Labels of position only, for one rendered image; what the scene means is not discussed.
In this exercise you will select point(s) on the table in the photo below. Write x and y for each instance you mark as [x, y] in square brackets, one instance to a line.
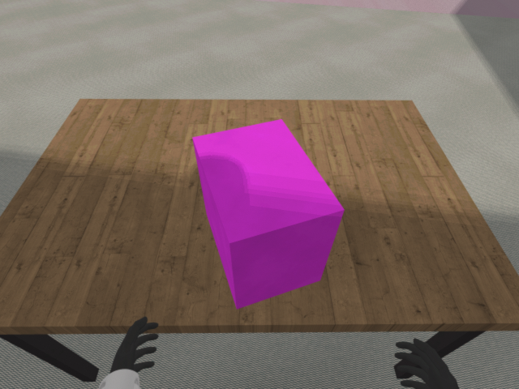
[110, 226]

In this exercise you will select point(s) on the right robot hand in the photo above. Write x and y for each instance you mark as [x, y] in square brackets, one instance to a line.
[434, 372]

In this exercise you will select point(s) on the left robot forearm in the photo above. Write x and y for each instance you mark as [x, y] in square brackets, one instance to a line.
[121, 379]

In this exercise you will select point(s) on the carton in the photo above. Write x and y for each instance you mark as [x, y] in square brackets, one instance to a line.
[273, 217]

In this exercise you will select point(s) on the left robot hand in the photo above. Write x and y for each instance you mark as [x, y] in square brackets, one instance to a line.
[127, 354]

